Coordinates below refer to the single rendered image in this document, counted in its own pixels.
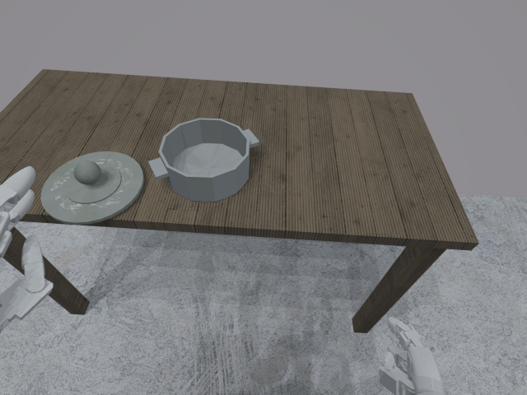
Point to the lid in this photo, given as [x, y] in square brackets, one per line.
[69, 201]

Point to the knob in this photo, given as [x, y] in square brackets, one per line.
[87, 172]

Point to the robot left hand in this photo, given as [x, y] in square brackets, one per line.
[22, 296]

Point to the robot right hand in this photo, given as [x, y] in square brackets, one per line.
[418, 371]

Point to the pot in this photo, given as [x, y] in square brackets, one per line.
[205, 159]

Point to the table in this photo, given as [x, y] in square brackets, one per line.
[332, 164]

